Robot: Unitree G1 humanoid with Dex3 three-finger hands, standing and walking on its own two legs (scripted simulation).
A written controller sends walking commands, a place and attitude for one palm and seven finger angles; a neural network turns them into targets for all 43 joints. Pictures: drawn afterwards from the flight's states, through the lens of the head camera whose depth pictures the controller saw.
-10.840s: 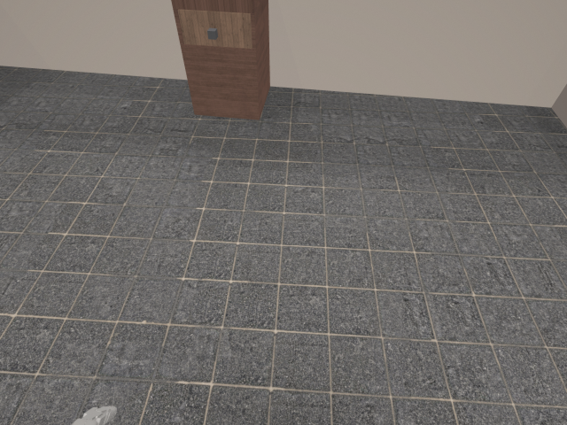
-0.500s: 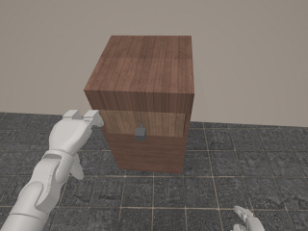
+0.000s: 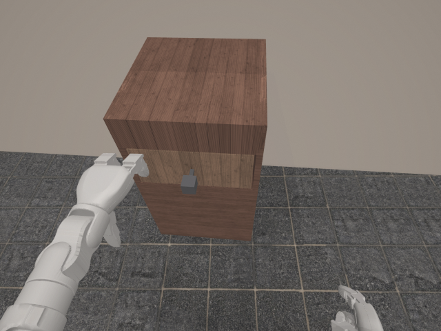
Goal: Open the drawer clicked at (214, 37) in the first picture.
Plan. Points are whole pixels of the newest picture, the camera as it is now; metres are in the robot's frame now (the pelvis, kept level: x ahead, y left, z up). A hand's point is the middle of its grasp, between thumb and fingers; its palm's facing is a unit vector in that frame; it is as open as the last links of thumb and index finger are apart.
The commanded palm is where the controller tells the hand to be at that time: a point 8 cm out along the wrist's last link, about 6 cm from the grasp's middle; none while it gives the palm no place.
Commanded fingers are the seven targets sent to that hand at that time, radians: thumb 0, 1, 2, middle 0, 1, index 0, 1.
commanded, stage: move the hooked fingers above the handle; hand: left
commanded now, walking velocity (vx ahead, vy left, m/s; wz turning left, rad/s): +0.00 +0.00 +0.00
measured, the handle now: (190, 179) +0.56 +0.17 -0.22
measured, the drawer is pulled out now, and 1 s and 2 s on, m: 0.00 0.00 0.00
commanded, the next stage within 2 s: none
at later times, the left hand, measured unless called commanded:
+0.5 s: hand (145, 185) +0.41 +0.22 -0.03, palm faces +0.01 -0.03 -1.00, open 13.8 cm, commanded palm +0.39 +0.22 +0.01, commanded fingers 0.00 -0.50 0.30 -0.30 -1.20 -0.30 -1.20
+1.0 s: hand (165, 186) +0.46 +0.20 -0.11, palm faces -0.08 +0.05 -1.00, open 13.8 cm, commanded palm +0.46 +0.18 -0.06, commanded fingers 0.00 -0.50 0.30 -0.30 -1.20 -0.30 -1.20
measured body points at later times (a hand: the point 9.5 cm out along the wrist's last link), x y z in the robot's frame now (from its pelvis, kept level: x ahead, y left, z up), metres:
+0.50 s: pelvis +0.00 +0.02 -0.03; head +0.08 +0.01 +0.41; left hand +0.40 +0.22 +0.02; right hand +0.07 -0.24 -0.17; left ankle +0.00 +0.13 -0.72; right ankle -0.02 -0.10 -0.72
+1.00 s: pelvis -0.03 +0.02 -0.08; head +0.10 +0.01 +0.35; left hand +0.46 +0.20 -0.06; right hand -0.02 -0.25 -0.21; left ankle +0.00 +0.13 -0.72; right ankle -0.02 -0.10 -0.72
